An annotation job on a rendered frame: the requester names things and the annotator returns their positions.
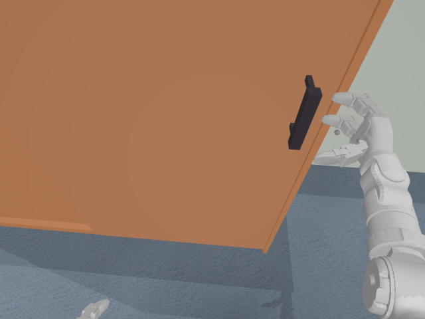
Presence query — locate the right robot forearm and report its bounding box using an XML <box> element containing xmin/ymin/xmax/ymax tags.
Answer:
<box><xmin>359</xmin><ymin>151</ymin><xmax>425</xmax><ymax>265</ymax></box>

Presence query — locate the handle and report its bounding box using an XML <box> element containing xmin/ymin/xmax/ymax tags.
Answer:
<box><xmin>288</xmin><ymin>75</ymin><xmax>323</xmax><ymax>150</ymax></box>

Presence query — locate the left robot hand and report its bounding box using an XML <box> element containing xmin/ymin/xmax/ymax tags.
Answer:
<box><xmin>76</xmin><ymin>299</ymin><xmax>110</xmax><ymax>319</ymax></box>

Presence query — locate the right robot upper arm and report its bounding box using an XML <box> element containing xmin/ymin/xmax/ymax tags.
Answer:
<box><xmin>362</xmin><ymin>256</ymin><xmax>425</xmax><ymax>319</ymax></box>

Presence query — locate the right robot hand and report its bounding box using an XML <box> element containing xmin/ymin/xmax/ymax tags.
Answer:
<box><xmin>313</xmin><ymin>92</ymin><xmax>393</xmax><ymax>167</ymax></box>

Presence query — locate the wardrobe door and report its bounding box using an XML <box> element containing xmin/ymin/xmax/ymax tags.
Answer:
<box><xmin>0</xmin><ymin>122</ymin><xmax>87</xmax><ymax>224</ymax></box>
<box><xmin>0</xmin><ymin>0</ymin><xmax>378</xmax><ymax>249</ymax></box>

